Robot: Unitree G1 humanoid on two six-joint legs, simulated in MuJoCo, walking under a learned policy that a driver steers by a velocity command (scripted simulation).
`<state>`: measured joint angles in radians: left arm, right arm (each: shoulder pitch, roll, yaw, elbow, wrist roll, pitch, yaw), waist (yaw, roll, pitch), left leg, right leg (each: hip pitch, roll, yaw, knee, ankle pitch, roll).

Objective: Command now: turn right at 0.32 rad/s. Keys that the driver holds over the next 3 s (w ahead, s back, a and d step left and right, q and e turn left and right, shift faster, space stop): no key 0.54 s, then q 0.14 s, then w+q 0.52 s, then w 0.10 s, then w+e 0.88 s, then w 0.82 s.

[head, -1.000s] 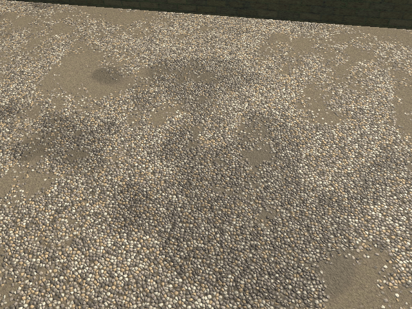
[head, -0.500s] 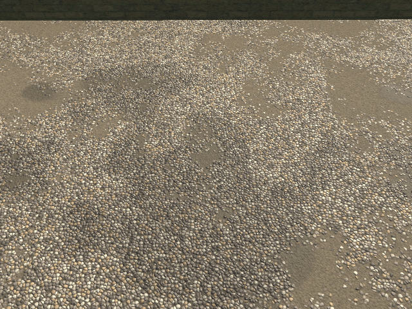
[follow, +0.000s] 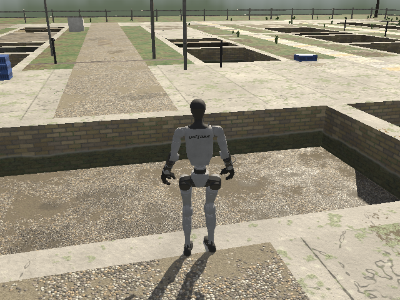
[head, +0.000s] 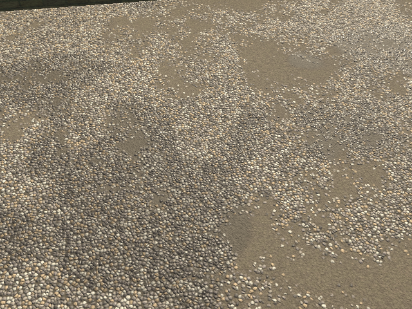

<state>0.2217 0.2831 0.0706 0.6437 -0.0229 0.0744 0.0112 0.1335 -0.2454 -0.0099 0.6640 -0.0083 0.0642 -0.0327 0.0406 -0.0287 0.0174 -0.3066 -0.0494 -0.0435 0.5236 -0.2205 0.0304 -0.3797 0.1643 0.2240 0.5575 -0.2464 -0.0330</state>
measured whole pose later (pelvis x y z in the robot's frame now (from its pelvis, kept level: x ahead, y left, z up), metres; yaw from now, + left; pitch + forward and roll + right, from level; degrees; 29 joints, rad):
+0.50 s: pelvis -0.03 -0.01 +0.01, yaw -2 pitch +0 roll -1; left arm 0.23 0.21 0.00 0.80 0.01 0.06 0.02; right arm 0.23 -0.22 -0.01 0.74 0.00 0.02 0.00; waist -0.01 0.01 -0.01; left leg -0.28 -0.01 -0.02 0.43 -0.16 0.01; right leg -0.18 0.08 0.10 0.42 -0.24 -0.03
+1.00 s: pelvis +0.00 +0.02 -0.01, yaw +9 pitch +1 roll -1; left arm 0.22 0.28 0.04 0.70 0.01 0.05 0.04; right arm 0.25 -0.25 -0.04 0.64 0.00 0.03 0.01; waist -0.01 -0.04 -0.01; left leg -0.40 -0.08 -0.02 0.69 -0.30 0.09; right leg -0.39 0.03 0.02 1.00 -0.49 -0.01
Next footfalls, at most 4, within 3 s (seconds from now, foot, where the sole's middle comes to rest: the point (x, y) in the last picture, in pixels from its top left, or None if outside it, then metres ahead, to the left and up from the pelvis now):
0.30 right None -0.01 -0.11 -0.77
1.34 right None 0.20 -0.04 -0.77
1.64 left None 0.13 0.14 -0.77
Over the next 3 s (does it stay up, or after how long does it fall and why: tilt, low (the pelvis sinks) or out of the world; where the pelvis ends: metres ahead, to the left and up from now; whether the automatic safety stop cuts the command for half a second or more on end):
stays up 0.11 0.05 -0.01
